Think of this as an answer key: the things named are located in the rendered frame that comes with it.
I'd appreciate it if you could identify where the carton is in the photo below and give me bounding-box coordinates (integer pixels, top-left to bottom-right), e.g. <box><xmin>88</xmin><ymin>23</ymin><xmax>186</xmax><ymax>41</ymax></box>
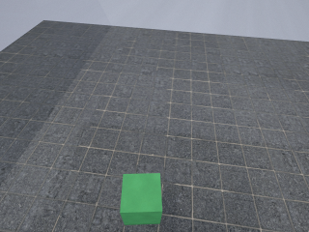
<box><xmin>120</xmin><ymin>173</ymin><xmax>162</xmax><ymax>225</ymax></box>

